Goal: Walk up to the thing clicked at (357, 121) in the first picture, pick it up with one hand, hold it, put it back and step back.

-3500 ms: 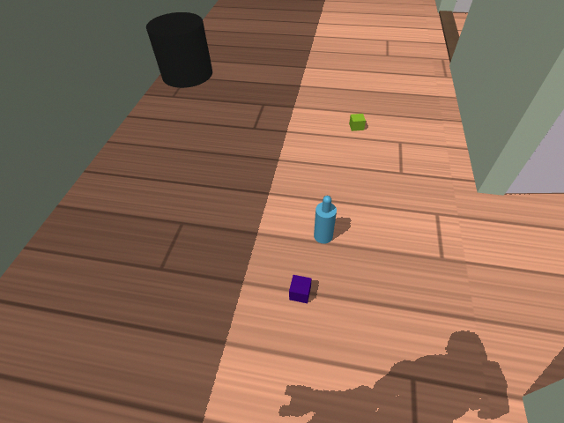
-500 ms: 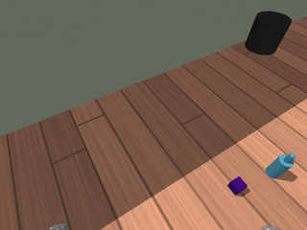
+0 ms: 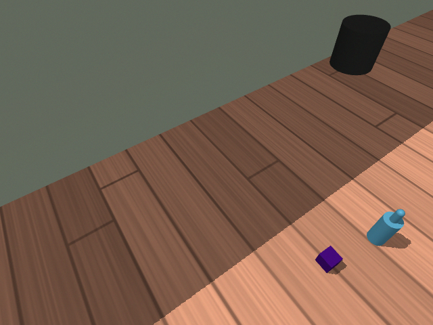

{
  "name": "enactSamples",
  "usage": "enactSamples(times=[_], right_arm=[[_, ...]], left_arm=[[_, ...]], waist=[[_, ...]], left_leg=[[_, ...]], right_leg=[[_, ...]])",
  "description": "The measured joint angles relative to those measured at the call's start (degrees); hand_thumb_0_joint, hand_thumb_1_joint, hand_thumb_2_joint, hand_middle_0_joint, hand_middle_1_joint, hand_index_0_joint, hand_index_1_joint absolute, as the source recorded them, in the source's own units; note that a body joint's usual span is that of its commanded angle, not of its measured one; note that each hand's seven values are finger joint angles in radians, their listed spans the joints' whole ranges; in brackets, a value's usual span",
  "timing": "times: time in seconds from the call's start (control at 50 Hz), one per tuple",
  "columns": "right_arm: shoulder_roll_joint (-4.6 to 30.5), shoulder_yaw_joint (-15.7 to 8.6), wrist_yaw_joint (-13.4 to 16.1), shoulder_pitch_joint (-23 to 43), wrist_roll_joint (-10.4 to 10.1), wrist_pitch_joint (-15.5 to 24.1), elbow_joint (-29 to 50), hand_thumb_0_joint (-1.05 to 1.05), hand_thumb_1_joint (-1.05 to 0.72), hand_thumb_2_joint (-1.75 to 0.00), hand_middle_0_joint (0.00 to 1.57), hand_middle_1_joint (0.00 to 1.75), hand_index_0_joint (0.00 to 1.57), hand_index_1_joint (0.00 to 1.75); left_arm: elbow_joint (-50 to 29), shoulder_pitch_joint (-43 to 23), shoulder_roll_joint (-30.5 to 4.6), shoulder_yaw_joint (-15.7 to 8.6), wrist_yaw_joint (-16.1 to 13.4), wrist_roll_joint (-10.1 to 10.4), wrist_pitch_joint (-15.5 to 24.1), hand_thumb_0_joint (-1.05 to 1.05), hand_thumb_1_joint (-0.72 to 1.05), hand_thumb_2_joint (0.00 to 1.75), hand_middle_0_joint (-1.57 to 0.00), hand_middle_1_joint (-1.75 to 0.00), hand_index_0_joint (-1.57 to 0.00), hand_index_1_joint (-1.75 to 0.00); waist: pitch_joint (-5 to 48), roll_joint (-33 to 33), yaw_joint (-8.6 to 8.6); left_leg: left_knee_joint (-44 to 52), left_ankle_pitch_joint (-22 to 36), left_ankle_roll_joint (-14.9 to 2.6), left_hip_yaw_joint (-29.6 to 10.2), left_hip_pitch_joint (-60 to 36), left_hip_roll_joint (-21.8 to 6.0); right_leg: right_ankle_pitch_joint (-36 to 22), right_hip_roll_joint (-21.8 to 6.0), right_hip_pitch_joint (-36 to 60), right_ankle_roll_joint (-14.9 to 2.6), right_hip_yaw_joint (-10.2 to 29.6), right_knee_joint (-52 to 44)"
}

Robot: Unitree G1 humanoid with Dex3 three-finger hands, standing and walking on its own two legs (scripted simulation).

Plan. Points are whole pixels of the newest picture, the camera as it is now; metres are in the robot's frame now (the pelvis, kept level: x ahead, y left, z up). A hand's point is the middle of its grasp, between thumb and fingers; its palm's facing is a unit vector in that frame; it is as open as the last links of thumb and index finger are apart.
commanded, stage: stand
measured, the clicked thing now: out of the picture +1.03 -1.43 -0.75
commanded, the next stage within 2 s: none
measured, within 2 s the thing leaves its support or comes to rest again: neither
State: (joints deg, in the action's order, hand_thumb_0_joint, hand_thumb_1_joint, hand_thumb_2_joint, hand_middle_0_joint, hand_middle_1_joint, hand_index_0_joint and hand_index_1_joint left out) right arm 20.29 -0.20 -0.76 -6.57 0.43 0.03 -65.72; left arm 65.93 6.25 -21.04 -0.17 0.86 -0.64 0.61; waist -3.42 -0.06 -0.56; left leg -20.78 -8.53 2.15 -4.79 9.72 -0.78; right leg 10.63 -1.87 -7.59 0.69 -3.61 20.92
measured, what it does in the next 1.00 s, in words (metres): stands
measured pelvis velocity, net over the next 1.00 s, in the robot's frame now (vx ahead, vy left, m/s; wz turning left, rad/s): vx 0.01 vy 0.00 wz -0.01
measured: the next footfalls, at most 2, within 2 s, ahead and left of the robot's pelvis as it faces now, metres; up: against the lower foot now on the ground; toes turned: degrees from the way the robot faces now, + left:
none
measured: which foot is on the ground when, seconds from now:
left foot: down 0.00-1.00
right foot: down 0.00-1.00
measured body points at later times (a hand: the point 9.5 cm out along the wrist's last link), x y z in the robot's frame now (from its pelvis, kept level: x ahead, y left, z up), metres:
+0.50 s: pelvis +0.01 +0.00 +0.00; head +0.01 +0.00 +0.45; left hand +0.09 +0.30 -0.13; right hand +0.08 -0.30 -0.13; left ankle +0.03 +0.14 -0.75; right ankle +0.01 -0.13 -0.75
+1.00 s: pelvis +0.01 +0.00 +0.00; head +0.01 +0.00 +0.45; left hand +0.09 +0.30 -0.13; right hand +0.09 -0.30 -0.13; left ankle +0.03 +0.14 -0.75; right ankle +0.01 -0.13 -0.75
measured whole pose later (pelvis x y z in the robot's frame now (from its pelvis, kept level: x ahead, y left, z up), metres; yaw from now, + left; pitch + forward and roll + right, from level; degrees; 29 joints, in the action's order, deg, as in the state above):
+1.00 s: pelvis +0.01 +0.00 +0.00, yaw -1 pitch -3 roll +0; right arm 20.4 0.8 -0.3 -5.9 0.2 0.3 -65.0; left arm 64.7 6.5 -20.6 -0.2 0.7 -0.6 0.5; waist -2.6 -0.2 -0.5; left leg -19.2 -8.8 2.2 -4.2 7.8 -1.1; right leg 10.7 -1.6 -5.9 0.6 -3.1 19.4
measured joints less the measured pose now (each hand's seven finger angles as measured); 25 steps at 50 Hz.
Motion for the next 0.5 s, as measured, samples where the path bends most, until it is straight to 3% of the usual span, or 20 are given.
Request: enactSamples(times=[0.5], right_arm=[[0.0, 0.7, 0.3, 0.8, -0.1, 0.4, 0.3, 0.0, -0.9, -0.9, 0.2, 0.3, 0.21, 0.29]], left_arm=[[-1.2, -0.7, 0.4, 0.1, -0.1, 0.1, 0.0, 0.01, 0.91, 0.9, -0.2, -0.3, -0.2, -0.3]], waist=[[0.8, -0.1, 0.26]], left_leg=[[1.4, -0.1, 0.14, 0.6, -1.3, -0.4]], right_leg=[[-0.1, 0.3, 1.0, -0.11, 0.5, -1.3]])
